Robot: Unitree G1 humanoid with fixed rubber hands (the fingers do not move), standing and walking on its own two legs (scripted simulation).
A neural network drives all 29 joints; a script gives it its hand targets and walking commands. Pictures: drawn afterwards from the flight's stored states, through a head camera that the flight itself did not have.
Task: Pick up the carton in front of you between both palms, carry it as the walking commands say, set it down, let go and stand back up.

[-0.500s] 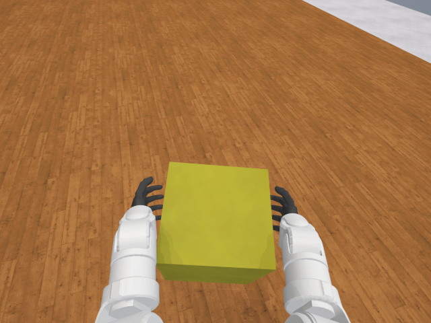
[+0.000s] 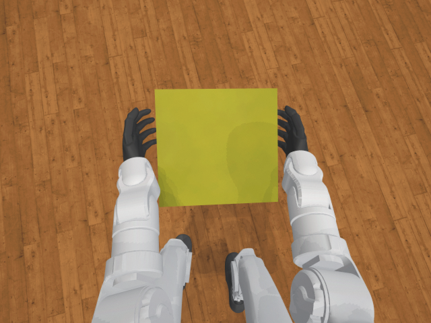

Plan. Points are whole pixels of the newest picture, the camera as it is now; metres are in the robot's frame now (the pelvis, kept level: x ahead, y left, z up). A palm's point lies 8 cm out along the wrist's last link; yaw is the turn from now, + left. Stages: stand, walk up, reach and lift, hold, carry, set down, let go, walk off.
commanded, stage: set down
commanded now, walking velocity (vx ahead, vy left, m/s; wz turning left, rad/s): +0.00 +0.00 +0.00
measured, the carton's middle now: (212, 146) +0.45 +0.02 -0.17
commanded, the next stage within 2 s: none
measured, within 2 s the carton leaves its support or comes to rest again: rests again in 1.86 s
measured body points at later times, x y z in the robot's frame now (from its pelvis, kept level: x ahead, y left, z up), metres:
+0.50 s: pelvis -0.02 +0.00 -0.12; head +0.27 +0.00 +0.22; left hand +0.45 +0.17 -0.22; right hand +0.50 -0.12 -0.23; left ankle +0.10 +0.12 -0.64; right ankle +0.04 -0.10 -0.64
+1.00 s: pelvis -0.04 -0.01 -0.23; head +0.32 -0.01 +0.04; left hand +0.47 +0.18 -0.37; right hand +0.55 -0.11 -0.38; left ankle +0.09 +0.12 -0.64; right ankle +0.04 -0.10 -0.64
